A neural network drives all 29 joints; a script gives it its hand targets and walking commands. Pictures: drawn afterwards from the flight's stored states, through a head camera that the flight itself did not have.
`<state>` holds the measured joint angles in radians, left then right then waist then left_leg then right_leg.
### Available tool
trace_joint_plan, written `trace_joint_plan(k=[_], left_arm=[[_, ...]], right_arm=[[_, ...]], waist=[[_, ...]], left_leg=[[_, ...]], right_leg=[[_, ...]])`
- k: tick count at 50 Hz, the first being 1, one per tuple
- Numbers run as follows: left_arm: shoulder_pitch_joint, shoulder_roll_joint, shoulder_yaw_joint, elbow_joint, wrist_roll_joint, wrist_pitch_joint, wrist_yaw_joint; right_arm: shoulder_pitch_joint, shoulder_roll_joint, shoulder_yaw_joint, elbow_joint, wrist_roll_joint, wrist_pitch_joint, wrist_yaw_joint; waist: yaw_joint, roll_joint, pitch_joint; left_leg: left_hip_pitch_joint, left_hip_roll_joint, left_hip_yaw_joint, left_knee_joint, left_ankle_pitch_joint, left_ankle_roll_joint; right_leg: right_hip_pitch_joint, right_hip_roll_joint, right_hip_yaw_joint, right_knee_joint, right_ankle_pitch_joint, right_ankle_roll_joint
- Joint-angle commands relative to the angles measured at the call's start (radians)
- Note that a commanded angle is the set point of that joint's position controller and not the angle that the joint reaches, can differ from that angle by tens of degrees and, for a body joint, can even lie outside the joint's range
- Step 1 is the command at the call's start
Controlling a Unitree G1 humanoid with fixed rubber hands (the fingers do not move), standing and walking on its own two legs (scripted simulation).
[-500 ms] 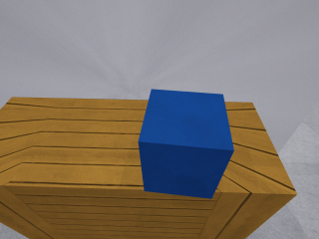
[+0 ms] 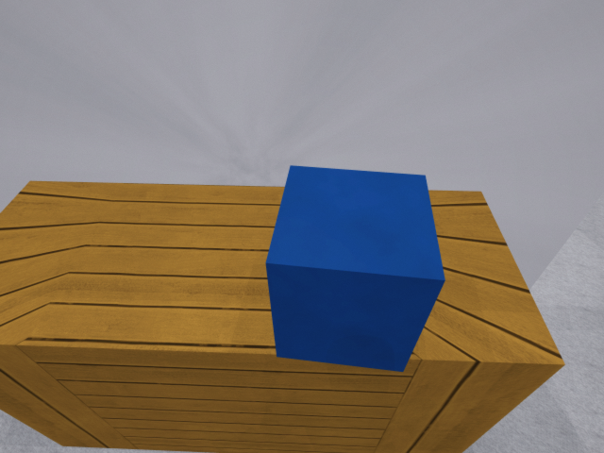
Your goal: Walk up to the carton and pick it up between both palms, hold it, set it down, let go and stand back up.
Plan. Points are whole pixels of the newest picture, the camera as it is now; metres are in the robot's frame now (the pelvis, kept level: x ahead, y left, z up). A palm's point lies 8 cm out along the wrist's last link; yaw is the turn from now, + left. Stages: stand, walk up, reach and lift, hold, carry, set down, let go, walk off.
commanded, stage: stand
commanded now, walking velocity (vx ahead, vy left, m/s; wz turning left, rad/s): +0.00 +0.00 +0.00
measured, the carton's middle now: (347, 270) +0.40 -0.04 +0.01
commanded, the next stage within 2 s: none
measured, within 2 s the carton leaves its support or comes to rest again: neither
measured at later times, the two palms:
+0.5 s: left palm out of the picture +0.08 +0.31 -0.11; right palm out of the picture +0.09 -0.33 -0.11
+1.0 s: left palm out of the picture +0.09 +0.30 -0.10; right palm out of the picture +0.11 -0.33 -0.11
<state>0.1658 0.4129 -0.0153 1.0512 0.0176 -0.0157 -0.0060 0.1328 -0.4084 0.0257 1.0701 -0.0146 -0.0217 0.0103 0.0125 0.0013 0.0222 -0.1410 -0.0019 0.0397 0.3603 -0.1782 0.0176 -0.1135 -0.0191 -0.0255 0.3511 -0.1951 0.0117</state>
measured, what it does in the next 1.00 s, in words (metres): stands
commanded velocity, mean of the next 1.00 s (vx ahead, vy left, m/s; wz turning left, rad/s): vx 0.00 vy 0.00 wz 0.00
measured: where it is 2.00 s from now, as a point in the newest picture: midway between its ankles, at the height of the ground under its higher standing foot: outside the picture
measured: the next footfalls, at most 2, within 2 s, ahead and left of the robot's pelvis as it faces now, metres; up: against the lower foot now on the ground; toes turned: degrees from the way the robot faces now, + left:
none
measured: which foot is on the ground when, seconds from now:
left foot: down 0.00-1.00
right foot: down 0.00-1.00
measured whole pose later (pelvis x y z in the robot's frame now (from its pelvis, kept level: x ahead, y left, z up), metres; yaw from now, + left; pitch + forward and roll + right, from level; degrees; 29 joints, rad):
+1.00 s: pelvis +0.02 -0.01 +0.00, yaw +1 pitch -2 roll +0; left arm 0.11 0.40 -0.01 1.09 0.01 -0.02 0.00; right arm 0.10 -0.41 0.02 1.09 -0.01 -0.02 0.00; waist 0.01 0.00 0.02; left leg -0.11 0.01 0.02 0.32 -0.18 0.00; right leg -0.08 -0.01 -0.04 0.31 -0.20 0.00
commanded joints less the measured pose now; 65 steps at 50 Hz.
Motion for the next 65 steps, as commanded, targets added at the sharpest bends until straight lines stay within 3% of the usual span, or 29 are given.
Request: trace_joint_plan(k=[1, 2, 4, 6, 10, 12, 15, 26, 27, 28, 31, 33, 34, 35, 37, 38, 39, 40, 42, 43, 46, 51, 53, 54, 55, 56, 59, 64, 65], left_arm=[[-0.045, 0.175, 0.031, -0.046, 0.001, -0.021, 0.004], [-0.026, 0.173, 0.024, -0.035, -0.002, -0.022, 0.004], [-0.052, 0.159, 0.024, -0.043, -0.008, -0.017, 0.008], [-0.043, 0.174, 0.027, -0.046, -0.005, -0.013, 0.013], [-0.049, 0.192, 0.036, -0.033, -0.012, -0.017, 0.009], [-0.069, 0.200, 0.039, -0.024, 0.005, -0.012, 0.008], [-0.050, 0.189, 0.034, -0.026, -0.013, -0.013, 0.010], [-0.078, 0.199, 0.041, -0.010, -0.013, -0.011, 0.011], [-0.077, 0.167, 0.035, -0.012, -0.007, -0.011, 0.011], [-0.101, 0.146, 0.032, -0.024, -0.003, -0.011, 0.012], [-0.066, 0.177, 0.044, -0.003, -0.011, -0.017, 0.010], [-0.071, 0.157, 0.031, -0.006, -0.010, -0.023, 0.012], [-0.105, 0.188, 0.037, -0.001, -0.012, -0.014, 0.008], [-0.088, 0.143, 0.030, -0.004, -0.011, -0.017, 0.009], [-0.105, 0.184, 0.042, -0.001, 0.003, -0.013, 0.015], [-0.076, 0.173, 0.041, -0.010, -0.008, -0.014, 0.015], [-0.084, 0.190, 0.041, -0.003, 0.002, -0.017, 0.015], [-0.092, 0.193, 0.049, -0.002, 0.000, -0.010, 0.019], [-0.102, 0.151, 0.030, 0.000, -0.016, -0.015, 0.015], [-0.079, 0.155, 0.034, 0.007, -0.015, -0.018, 0.014], [-0.098, 0.184, 0.044, -0.002, -0.010, -0.016, 0.017], [-0.085, 0.181, 0.045, -0.003, -0.009, -0.015, 0.015], [-0.086, 0.171, 0.044, -0.006, -0.012, -0.021, 0.013], [-0.083, 0.159, 0.034, 0.003, -0.010, -0.017, 0.015], [-0.118, 0.166, 0.037, 0.003, -0.014, -0.016, 0.020], [-0.124, 0.187, 0.047, 0.005, -0.010, -0.010, 0.024], [-0.075, 0.184, 0.050, 0.000, -0.008, -0.014, 0.016], [-0.105, 0.184, 0.051, 0.008, -0.005, -0.012, 0.014], [-0.095, 0.195, 0.049, 0.010, 0.001, -0.016, 0.015]], right_arm=[[-0.077, -0.186, -0.035, -0.044, -0.005, -0.016, -0.008], [-0.039, -0.190, -0.039, -0.037, 0.003, -0.017, -0.004], [-0.072, -0.196, -0.037, -0.035, -0.003, -0.015, -0.013], [-0.051, -0.182, -0.036, -0.033, 0.003, -0.013, -0.006], [-0.060, -0.174, -0.036, -0.036, 0.007, -0.014, -0.010], [-0.040, -0.184, -0.041, -0.026, 0.007, -0.013, -0.005], [-0.051, -0.201, -0.037, -0.011, 0.007, -0.012, -0.007], [-0.048, -0.178, -0.033, -0.006, 0.014, -0.014, -0.006], [-0.075, -0.185, -0.027, -0.010, 0.003, -0.014, -0.011], [-0.048, -0.197, -0.046, -0.009, -0.003, -0.013, -0.014], [-0.082, -0.189, -0.046, -0.024, 0.000, -0.010, -0.010], [-0.078, -0.173, -0.035, -0.022, -0.002, -0.013, -0.017], [-0.073, -0.162, -0.032, -0.007, 0.006, -0.014, -0.018], [-0.049, -0.177, -0.039, -0.008, 0.008, -0.013, -0.020], [-0.049, -0.189, -0.054, -0.026, 0.000, -0.005, -0.016], [-0.067, -0.176, -0.040, -0.017, 0.005, -0.005, -0.018], [-0.053, -0.160, -0.036, -0.020, 0.004, -0.009, -0.017], [-0.071, -0.188, -0.042, -0.021, 0.003, -0.004, -0.016], [-0.049, -0.176, -0.041, -0.010, 0.007, -0.009, -0.017], [-0.043, -0.176, -0.044, -0.006, 0.001, -0.010, -0.019], [-0.046, -0.163, -0.037, -0.022, 0.006, -0.005, -0.016], [-0.074, -0.178, -0.045, -0.021, 0.011, -0.003, -0.020], [-0.063, -0.164, -0.038, -0.028, -0.001, -0.005, -0.019], [-0.088, -0.185, -0.049, -0.032, 0.006, -0.004, -0.016], [-0.071, -0.166, -0.046, -0.034, 0.005, -0.003, -0.016], [-0.078, -0.172, -0.045, -0.014, 0.004, 0.000, -0.019], [-0.049, -0.167, -0.040, -0.023, -0.003, -0.007, -0.017], [-0.082, -0.177, -0.046, -0.023, -0.004, -0.005, -0.018], [-0.073, -0.178, -0.054, -0.015, -0.005, -0.004, -0.014]], waist=[[-0.006, 0.017, -0.031], [-0.007, -0.014, -0.039], [0.008, 0.036, -0.020], [-0.008, -0.039, -0.005], [0.002, 0.037, -0.047], [-0.010, -0.027, -0.026], [0.005, 0.017, -0.034], [-0.003, -0.019, -0.049], [0.003, 0.038, -0.033], [-0.018, 0.011, -0.080], [0.003, -0.037, -0.098], [0.005, 0.017, -0.037], [-0.004, -0.040, -0.068], [0.004, 0.022, -0.092], [-0.018, 0.010, -0.047], [0.010, 0.012, -0.016], [-0.017, -0.024, -0.050], [0.005, 0.016, -0.015], [-0.003, -0.031, -0.086], [0.004, 0.019, -0.084], [-0.015, -0.044, -0.030], [0.009, 0.045, -0.034], [0.002, -0.034, -0.046], [0.009, 0.039, -0.015], [-0.022, 0.035, -0.049], [-0.023, -0.052, -0.054], [0.010, 0.037, -0.040], [-0.014, 0.029, -0.055], [0.000, -0.020, -0.050]], left_leg=[[-0.008, 0.136, -0.114, -0.064, 0.033, 0.012], [0.003, 0.144, -0.125, -0.070, 0.028, 0.015], [-0.040, 0.122, -0.116, -0.089, 0.009, 0.010], [-0.018, 0.135, -0.122, -0.082, 0.045, 0.012], [-0.016, 0.142, -0.124, -0.088, 0.087, 0.018], [0.001, 0.143, -0.124, -0.098, 0.098, 0.007], [0.017, 0.144, -0.128, -0.086, 0.091, 0.010], [0.012, 0.138, -0.121, -0.086, 0.139, 0.010], [0.019, 0.140, -0.106, -0.063, 0.135, 0.017], [0.027, 0.140, -0.118, -0.069, 0.158, 0.009], [0.051, 0.148, -0.120, -0.072, 0.200, 0.005], [0.026, 0.141, -0.114, -0.069, 0.181, 0.002], [0.048, 0.150, -0.119, -0.066, 0.183, 0.011], [0.033, 0.156, -0.123, -0.074, 0.186, 0.005], [0.033, 0.138, -0.102, -0.082, 0.165, 0.000], [0.018, 0.145, -0.117, -0.076, 0.177, 0.011], [0.040, 0.151, -0.126, -0.075, 0.178, 0.008], [0.025, 0.136, -0.110, -0.078, 0.179, 0.000], [0.058, 0.155, -0.121, -0.073, 0.183, 0.008], [0.042, 0.147, -0.106, -0.076, 0.182, 0.007], [0.024, 0.144, -0.112, -0.077, 0.171, 0.006], [0.036, 0.138, -0.121, -0.083, 0.178, -0.001], [0.034, 0.145, -0.123, -0.102, 0.145, 0.007], [0.038, 0.146, -0.111, -0.086, 0.112, 0.007], [0.040, 0.147, -0.112, -0.086, 0.138, 0.007], [0.040, 0.154, -0.129, -0.094, 0.139, 0.013], [0.019, 0.150, -0.129, -0.098, 0.123, 0.018], [0.032, 0.137, -0.126, -0.098, 0.165, 0.006], [0.052, 0.143, -0.123, -0.099, 0.169, -0.003]], right_leg=[[-0.029, -0.112, 0.104, -0.074, 0.062, -0.030], [-0.020, -0.124, 0.099, -0.085, 0.061, -0.035], [-0.016, -0.116, 0.106, -0.082, 0.078, -0.025], [-0.036, -0.105, 0.092, -0.077, 0.064, -0.025], [0.002, -0.119, 0.103, -0.067, 0.075, -0.036], [-0.018, -0.114, 0.089, -0.056, 0.093, -0.032], [-0.028, -0.123, 0.108, -0.077, 0.076, -0.037], [0.017, -0.116, 0.095, -0.074, 0.144, -0.031], [-0.004, -0.125, 0.098, -0.086, 0.144, -0.034], [0.037, -0.124, 0.088, -0.066, 0.176, -0.037], [0.042, -0.126, 0.089, -0.068, 0.180, -0.030], [0.016, -0.129, 0.093, -0.073, 0.187, -0.033], [0.026, -0.136, 0.095, -0.074, 0.196, -0.035], [0.044, -0.148, 0.090, -0.070, 0.164, -0.044], [0.032, -0.120, 0.093, -0.078, 0.169, -0.031], [0.022, -0.134, 0.102, -0.090, 0.201, -0.035], [0.021, -0.134, 0.090, -0.085, 0.186, -0.036], [0.006, -0.121, 0.080, -0.092, 0.182, -0.027], [0.038, -0.131, 0.099, -0.087, 0.161, -0.029], [0.065, -0.130, 0.098, -0.084, 0.185, -0.028], [0.020, -0.135, 0.087, -0.088, 0.204, -0.027], [0.037, -0.131, 0.090, -0.091, 0.189, -0.037], [0.023, -0.128, 0.089, -0.093, 0.119, -0.026], [-0.002, -0.125, 0.098, -0.114, 0.101, -0.033], [0.033, -0.133, 0.091, -0.116, 0.157, -0.037], [0.029, -0.130, 0.083, -0.103, 0.153, -0.038], [0.044, -0.128, 0.095, -0.095, 0.134, -0.045], [0.037, -0.123, 0.092, -0.099, 0.160, -0.030], [0.027, -0.119, 0.080, -0.088, 0.147, -0.028]])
